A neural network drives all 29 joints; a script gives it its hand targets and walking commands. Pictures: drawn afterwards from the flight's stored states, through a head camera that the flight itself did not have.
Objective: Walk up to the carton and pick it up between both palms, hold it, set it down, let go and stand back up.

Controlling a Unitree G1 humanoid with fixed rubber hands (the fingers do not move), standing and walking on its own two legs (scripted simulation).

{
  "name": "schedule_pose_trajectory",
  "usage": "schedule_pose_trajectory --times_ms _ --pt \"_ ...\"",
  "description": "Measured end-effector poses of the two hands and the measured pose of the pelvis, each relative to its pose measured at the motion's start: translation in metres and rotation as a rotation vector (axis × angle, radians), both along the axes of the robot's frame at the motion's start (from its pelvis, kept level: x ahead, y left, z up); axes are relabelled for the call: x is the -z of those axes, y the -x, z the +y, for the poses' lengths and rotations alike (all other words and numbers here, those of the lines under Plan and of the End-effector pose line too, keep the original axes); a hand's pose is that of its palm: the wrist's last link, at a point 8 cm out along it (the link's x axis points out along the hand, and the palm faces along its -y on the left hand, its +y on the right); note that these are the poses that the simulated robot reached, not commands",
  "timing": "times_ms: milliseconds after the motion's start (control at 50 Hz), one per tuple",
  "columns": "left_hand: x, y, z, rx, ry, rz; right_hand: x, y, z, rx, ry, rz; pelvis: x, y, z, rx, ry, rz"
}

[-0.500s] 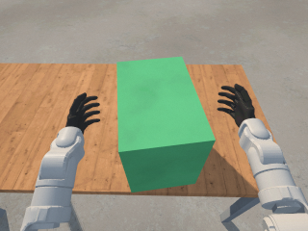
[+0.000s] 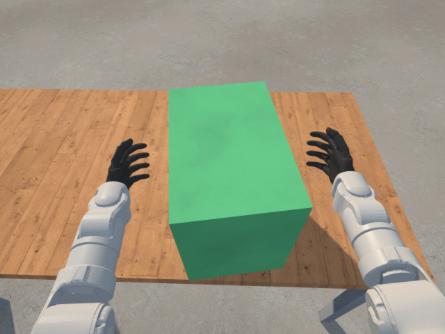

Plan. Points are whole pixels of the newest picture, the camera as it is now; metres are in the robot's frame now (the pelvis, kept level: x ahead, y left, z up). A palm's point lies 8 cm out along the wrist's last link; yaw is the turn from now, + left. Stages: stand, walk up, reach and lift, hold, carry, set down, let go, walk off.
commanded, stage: reach and lift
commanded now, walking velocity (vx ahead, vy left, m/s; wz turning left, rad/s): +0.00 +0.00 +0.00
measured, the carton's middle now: (226, 181) +0.44 -0.02 -0.01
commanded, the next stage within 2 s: none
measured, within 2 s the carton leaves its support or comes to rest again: neither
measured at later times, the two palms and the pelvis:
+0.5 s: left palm (144, 201) +0.40 +0.15 -0.01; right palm (313, 197) +0.39 -0.20 -0.01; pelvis -0.02 +0.02 -0.03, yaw +0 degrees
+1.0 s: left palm (158, 207) +0.39 +0.13 -0.02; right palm (302, 202) +0.39 -0.17 -0.03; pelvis -0.03 -0.01 -0.05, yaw +1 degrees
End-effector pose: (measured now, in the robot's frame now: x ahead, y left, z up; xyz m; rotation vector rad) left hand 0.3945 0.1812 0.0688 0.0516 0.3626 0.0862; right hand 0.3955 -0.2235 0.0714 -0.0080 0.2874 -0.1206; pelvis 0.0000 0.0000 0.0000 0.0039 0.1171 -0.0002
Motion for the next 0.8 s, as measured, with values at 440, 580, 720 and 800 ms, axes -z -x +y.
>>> schedule_pose_trajectory --times_ms 440,580,720,800 --pt "0.069 -0.004 -0.029 0.017 -0.009 -0.086 0.082 0.004 0.035 0.022 -0.009 -0.012 0.025 0.016 0.015 0.001 0.005 0.260" --pt "0.082 0.004 -0.024 -0.001 -0.028 -0.064 0.085 0.000 0.019 0.045 -0.013 -0.037 0.031 0.017 0.014 0.013 0.001 0.272" --pt "0.092 0.011 -0.028 -0.016 -0.020 -0.062 0.086 -0.005 0.013 0.015 0.000 -0.046 0.037 0.019 0.007 0.007 -0.006 0.293" --pt "0.094 0.007 -0.040 -0.005 0.004 -0.086 0.091 -0.004 0.021 -0.003 -0.005 -0.048 0.041 0.023 0.001 -0.003 -0.012 0.309"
